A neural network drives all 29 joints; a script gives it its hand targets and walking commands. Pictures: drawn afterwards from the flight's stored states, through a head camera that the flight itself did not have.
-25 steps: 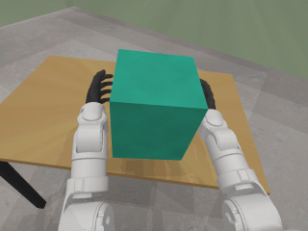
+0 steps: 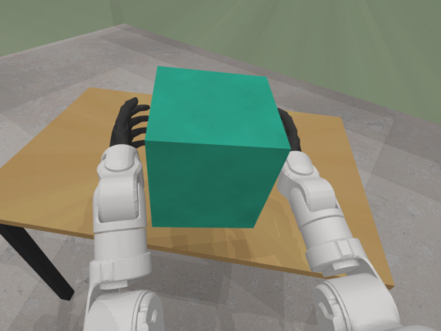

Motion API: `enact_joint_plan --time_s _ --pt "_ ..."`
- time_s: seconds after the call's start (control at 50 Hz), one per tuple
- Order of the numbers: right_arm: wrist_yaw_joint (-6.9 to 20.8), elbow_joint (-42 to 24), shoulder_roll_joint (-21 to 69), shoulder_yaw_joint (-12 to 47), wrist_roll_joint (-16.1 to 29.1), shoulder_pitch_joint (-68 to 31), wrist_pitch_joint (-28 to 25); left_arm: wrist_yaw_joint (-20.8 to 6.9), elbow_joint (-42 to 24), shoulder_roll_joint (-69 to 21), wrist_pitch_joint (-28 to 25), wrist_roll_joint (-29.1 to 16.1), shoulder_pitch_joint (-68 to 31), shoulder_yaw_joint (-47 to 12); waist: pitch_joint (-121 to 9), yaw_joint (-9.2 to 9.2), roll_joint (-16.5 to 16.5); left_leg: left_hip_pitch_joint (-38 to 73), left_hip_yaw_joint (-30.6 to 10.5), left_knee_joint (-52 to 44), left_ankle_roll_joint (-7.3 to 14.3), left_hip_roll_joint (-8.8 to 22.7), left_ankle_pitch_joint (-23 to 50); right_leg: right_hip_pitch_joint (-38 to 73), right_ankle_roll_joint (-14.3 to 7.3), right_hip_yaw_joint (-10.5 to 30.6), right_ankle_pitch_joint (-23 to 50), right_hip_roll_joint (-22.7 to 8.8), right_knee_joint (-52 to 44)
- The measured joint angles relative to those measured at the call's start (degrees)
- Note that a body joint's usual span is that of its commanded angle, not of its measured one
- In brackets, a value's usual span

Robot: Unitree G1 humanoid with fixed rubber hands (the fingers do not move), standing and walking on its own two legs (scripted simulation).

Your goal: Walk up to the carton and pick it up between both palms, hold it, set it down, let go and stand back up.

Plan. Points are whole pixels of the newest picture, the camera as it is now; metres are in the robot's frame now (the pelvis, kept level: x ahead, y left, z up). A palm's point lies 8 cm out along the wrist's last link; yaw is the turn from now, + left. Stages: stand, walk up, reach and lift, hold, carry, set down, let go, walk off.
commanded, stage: hold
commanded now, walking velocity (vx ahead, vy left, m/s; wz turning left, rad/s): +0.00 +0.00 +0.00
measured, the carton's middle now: (208, 152) +0.37 +0.01 +0.16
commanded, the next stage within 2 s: none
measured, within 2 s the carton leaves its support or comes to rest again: neither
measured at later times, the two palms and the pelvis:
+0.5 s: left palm (140, 141) +0.36 +0.13 +0.20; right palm (301, 151) +0.36 -0.15 +0.17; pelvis +0.00 -0.01 +0.00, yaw +0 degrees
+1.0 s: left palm (132, 142) +0.36 +0.14 +0.20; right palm (293, 152) +0.36 -0.14 +0.17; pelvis +0.00 -0.01 +0.00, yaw +0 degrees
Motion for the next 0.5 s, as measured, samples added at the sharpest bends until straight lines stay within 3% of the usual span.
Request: enact_joint_plan --time_s 0.26,0.5 --pt "1.19 3.59 -0.02 -2.7 -2.3 -2.13 -1.88 -0.19 5.53 -0.4 -2.05 1.03 -4.24 1.35 -0.47 -0.57 0.08 -0.73 -0.05 -0.36 -0.34 0.1 0.51 -1.13 -0.49 -0.05 0.06 0.08 0.44" --pt "-0.56 0.5 -1.58 1.78 0.53 -0.36 -1.51 -0.61 1.13 -0.77 -1.25 1.01 -1.25 0.93 0.39 -0.78 0.1 0.53 -0.11 -1.06 -0.9 0.94 0.51 -0.19 -1.0 -0.1 -0.26 0.91 0.31"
